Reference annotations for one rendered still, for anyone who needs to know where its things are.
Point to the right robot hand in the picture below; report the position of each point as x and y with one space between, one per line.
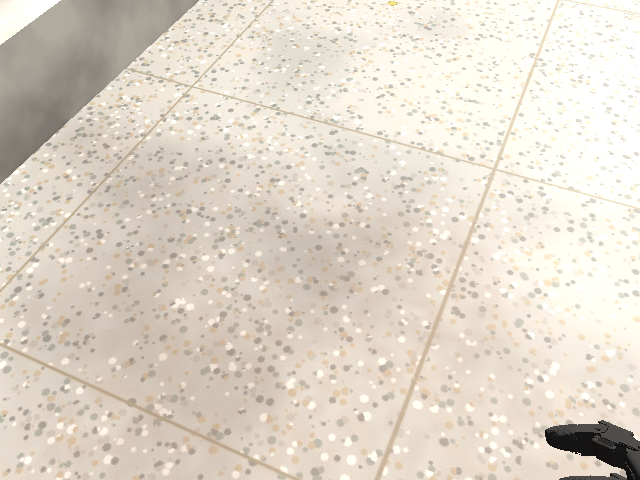
609 443

